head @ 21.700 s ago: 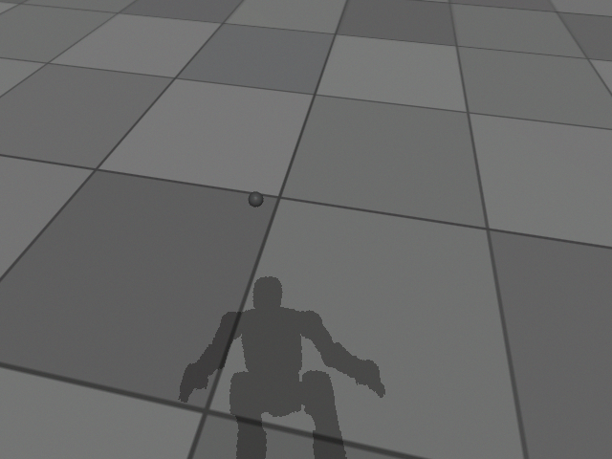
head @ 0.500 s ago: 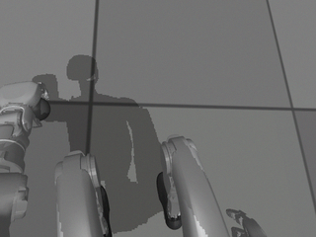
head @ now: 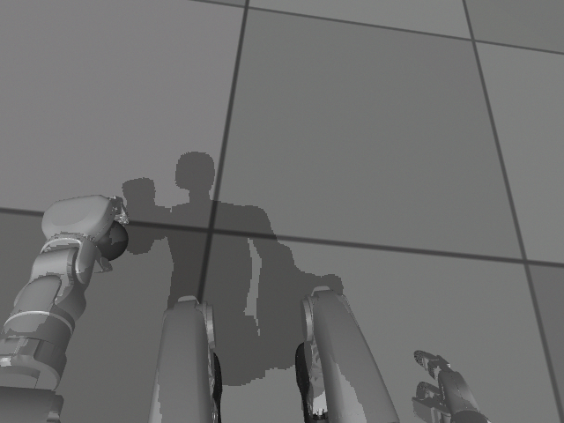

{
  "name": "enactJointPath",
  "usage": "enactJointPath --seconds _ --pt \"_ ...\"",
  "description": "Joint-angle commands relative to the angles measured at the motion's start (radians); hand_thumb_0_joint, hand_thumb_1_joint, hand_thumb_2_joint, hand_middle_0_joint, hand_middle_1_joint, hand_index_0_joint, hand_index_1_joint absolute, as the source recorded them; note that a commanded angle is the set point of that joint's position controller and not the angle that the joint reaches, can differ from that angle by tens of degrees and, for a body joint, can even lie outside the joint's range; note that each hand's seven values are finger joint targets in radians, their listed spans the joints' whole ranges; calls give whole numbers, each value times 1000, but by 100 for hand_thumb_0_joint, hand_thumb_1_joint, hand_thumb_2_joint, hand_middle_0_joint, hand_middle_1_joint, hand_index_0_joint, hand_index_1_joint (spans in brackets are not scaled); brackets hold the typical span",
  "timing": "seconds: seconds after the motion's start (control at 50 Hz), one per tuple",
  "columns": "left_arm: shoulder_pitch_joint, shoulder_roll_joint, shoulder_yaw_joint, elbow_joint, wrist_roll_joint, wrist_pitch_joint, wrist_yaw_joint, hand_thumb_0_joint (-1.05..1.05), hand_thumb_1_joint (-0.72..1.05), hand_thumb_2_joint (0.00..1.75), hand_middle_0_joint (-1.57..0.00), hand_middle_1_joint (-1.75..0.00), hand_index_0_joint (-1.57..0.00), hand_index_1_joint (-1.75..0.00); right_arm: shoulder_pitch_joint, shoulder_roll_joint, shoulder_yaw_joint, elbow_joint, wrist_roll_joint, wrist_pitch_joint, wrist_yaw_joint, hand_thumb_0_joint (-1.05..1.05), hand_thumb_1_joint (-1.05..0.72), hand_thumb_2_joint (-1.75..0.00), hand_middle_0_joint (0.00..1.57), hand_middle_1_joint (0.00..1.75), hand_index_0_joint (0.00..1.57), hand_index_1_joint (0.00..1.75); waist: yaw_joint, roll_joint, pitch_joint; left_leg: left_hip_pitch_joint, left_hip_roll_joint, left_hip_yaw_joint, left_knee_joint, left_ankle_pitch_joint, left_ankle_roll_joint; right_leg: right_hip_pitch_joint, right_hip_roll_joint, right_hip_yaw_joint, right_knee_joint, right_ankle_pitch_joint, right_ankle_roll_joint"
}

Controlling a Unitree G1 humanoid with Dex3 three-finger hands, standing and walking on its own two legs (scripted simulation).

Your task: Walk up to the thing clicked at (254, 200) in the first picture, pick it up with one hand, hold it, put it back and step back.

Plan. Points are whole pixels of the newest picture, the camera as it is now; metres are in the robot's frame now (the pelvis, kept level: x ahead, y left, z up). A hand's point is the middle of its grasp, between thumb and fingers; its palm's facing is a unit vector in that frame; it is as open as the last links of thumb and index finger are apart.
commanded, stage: lift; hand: left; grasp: from above
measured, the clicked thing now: (105, 240) +0.40 +0.25 -0.12
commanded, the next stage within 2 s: hold in 0.90 s
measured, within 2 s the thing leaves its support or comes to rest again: neither
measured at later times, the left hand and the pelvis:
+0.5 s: hand (38, 215) +0.36 +0.24 +0.08, palm faces -0.47 -0.09 -0.88, open 9.2 cm; pelvis +0.04 +0.00 +0.16, yaw +1 degrees
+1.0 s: hand (4, 160) +0.38 +0.24 +0.15, palm faces -0.45 -0.10 -0.89, open 9.2 cm; pelvis +0.08 +0.00 +0.23, yaw +1 degrees
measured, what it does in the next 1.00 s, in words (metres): rises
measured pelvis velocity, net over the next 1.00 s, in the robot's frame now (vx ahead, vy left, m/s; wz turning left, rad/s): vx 0.08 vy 0.00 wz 0.02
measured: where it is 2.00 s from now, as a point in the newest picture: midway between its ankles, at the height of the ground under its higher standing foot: (262, 409)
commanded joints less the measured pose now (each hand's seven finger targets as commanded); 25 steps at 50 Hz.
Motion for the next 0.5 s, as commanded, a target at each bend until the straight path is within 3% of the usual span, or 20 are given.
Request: enactJointPath --seconds 0.0,0.04,0.1,0.12,0.16,0.18,0.2,0.24,0.26,0.28,0.32,0.36,0.42,0.44,0.48 --pt "-266 257 99 -276 -15 1 42 0 68 74 -104 -69 -106 -68 96 -177 -65 -73 16 -21 -43 0 -90 -90 20 30 20 30 1 124 -546 582 -24 10 -386 48 21 372 41 -18 -340 115 -46" --pt "-247 217 71 -289 -25 1 42 0 67 77 -105 -69 -106 -69 84 -162 -58 -73 19 -25 -51 0 -91 -90 20 30 20 30 -12 94 -517 619 -28 22 -422 58 23 431 43 -9 -398 120 -45" --pt "-219 200 60 -296 -20 4 44 0 67 77 -105 -69 -106 -69 85 -157 -57 -62 23 -29 -65 0 -91 -90 20 30 20 30 -9 99 -465 693 -26 24 -499 65 20 500 42 0 -469 124 -44" --pt "-247 224 76 -310 -19 5 48 0 67 78 -105 -69 -106 -69 82 -158 -57 -60 25 -30 -69 0 -90 -90 20 30 20 30 1 113 -475 736 -23 18 -531 67 17 526 43 1 -487 128 -44" --pt "-174 191 62 -236 -14 14 52 0 66 77 -105 -68 -105 -68 80 -150 -49 -52 28 -30 -74 0 -91 -90 20 30 20 30 5 79 -394 767 -21 7 -592 58 14 561 45 0 -538 115 -44" --pt "-205 176 45 -260 -14 13 52 0 66 77 -105 -67 -105 -68 82 -149 -51 -46 28 -32 -76 0 -90 -90 20 30 20 30 -1 91 -379 786 -19 11 -614 64 12 582 45 5 -566 121 -44" --pt "-183 184 60 -219 -14 16 55 0 66 77 -105 -67 -105 -67 78 -150 -49 -44 30 -34 -78 0 -90 -90 20 30 20 30 5 81 -355 809 -18 2 -644 53 10 598 46 5 -584 111 -44" --pt "-181 126 13 -182 -14 18 47 0 64 76 -104 -65 -103 -66 81 -147 -50 -34 30 -40 -79 0 -91 -90 20 30 20 30 -2 75 -326 867 -12 -3 -690 90 5 623 47 3 -619 139 -46" --pt "-205 143 17 -200 -8 15 48 0 64 74 -102 -68 -102 -68 81 -145 -51 -34 31 -43 -81 0 -91 -90 20 30 20 30 11 80 -335 889 -15 0 -710 106 4 655 50 7 -642 150 -47" --pt "-145 151 34 -141 -2 18 48 0 63 72 -101 -68 -102 -68 85 -147 -52 -29 31 -45 -83 0 -91 -91 20 30 20 30 15 60 -315 903 -15 5 -722 127 4 677 49 10 -664 162 -47" --pt "-198 107 -16 -192 -16 6 41 0 60 73 -100 -67 -100 -67 84 -139 -52 -35 32 -53 -83 0 -91 -91 20 30 20 30 14 70 -314 946 -18 17 -765 146 5 734 52 16 -714 183 -48" --pt "-166 115 1 -148 -16 5 48 0 60 70 -98 -68 -99 -67 90 -139 -52 -28 32 -61 -86 0 -91 -91 20 30 20 30 27 60 -287 978 -19 17 -810 154 4 777 53 19 -758 190 -47" --pt "-139 91 -13 -102 -14 1 64 0 60 72 -102 -66 -101 -66 91 -136 -45 -30 30 -70 -84 0 -91 -91 20 30 20 30 16 20 -233 1011 -25 28 -858 170 7 833 52 22 -820 207 -44" --pt "-178 89 -18 -135 -13 -4 70 0 61 70 -101 -65 -101 -66 92 -136 -49 -32 30 -73 -84 0 -91 -91 20 30 20 30 19 32 -243 1028 -30 42 -868 180 9 862 51 27 -842 214 -44" --pt "-179 112 5 -125 -9 -4 85 0 61 68 -100 -66 -101 -65 104 -139 -52 -25 28 -76 -84 0 -91 -91 20 30 20 30 24 19 -244 1067 -33 46 -897 222 8 911 51 30 -876 246 -42"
